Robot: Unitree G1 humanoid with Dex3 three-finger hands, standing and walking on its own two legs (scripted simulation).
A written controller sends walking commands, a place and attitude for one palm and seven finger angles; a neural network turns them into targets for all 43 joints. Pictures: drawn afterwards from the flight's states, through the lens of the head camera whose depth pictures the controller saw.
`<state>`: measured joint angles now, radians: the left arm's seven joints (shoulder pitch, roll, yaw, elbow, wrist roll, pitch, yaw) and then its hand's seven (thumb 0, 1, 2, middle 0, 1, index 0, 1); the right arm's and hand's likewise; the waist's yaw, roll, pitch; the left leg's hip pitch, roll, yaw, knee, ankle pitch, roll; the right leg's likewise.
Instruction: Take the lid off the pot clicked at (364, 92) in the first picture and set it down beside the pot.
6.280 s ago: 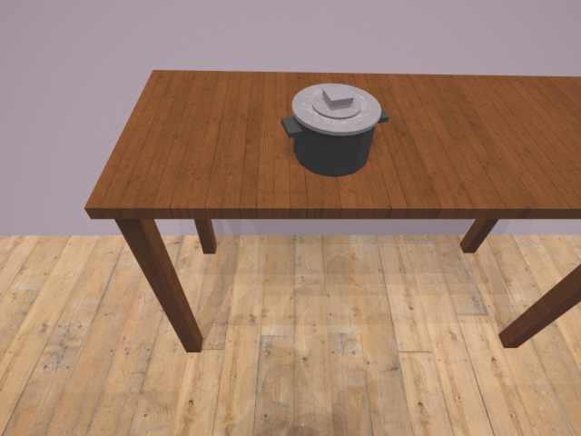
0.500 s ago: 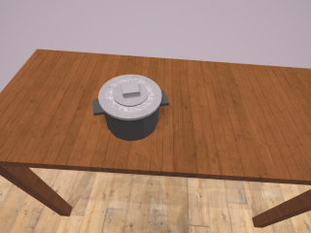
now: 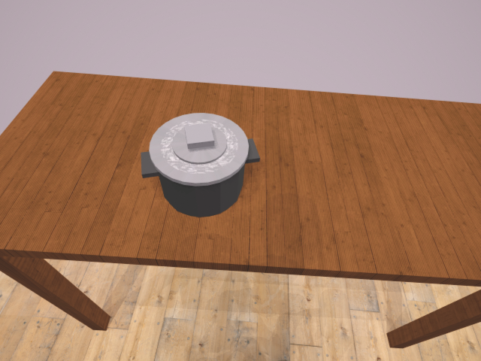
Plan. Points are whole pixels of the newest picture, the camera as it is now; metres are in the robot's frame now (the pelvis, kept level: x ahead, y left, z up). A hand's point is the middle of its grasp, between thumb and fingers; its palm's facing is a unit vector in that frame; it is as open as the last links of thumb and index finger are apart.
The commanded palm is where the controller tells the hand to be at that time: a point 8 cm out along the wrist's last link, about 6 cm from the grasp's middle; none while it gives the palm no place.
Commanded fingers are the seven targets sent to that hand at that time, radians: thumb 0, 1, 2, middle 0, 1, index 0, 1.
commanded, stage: shuffle to correct the standing spot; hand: left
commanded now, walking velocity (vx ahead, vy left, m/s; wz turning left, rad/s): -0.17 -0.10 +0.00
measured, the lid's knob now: (199, 135) +0.44 +0.11 +0.13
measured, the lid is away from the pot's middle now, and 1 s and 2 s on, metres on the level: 0.00 0.00 0.00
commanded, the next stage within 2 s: come to a stop and stand still in 0.14 s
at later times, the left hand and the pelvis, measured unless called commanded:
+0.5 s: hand out of the picture -0.06 +0.15 -0.18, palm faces +0.00 -0.99 -0.17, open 7.4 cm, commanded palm none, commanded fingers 0.00 0.90 0.90 -0.20 -0.30 -0.20 -0.30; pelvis -0.04 -0.02 -0.01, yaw +0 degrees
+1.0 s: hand out of the picture +0.02 +0.21 -0.17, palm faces +0.01 -0.97 -0.25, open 7.4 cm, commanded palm none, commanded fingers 0.00 0.90 0.90 -0.20 -0.30 -0.20 -0.30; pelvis -0.03 +0.02 -0.01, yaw +0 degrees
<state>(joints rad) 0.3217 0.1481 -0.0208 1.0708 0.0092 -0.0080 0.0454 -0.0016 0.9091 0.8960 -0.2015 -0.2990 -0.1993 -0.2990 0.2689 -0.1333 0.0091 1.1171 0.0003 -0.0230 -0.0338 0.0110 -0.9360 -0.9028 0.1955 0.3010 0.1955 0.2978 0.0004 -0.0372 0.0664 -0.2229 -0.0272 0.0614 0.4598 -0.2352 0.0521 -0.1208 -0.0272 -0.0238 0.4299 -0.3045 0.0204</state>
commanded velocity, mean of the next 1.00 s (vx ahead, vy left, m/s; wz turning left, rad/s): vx -0.01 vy -0.01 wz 0.00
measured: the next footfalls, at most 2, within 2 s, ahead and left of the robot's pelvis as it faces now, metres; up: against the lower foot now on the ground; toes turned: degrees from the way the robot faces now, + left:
none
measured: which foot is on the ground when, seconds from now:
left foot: down 0.00-1.00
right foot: down 0.00-1.00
